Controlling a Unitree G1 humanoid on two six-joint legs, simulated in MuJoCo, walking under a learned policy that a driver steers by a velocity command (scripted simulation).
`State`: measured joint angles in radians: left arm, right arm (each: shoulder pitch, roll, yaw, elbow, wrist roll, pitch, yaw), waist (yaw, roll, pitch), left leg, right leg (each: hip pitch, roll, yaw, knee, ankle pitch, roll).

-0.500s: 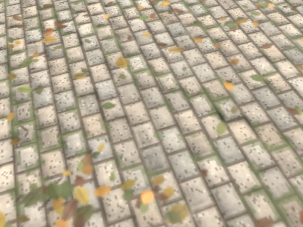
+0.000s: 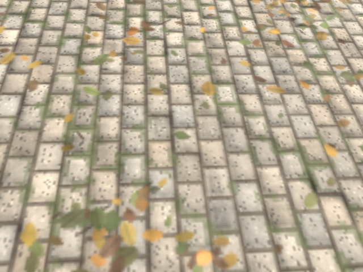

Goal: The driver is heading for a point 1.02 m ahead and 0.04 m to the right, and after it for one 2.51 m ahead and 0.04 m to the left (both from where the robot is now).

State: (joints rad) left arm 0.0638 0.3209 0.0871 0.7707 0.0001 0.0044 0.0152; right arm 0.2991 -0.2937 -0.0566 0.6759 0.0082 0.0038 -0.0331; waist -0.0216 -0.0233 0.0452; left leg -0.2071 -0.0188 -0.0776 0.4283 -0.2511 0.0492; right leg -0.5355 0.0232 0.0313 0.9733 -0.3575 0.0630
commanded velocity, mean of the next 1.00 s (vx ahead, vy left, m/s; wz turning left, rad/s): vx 0.07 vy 0.00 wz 0.07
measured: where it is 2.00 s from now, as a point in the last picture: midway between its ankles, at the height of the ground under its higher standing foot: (209, 226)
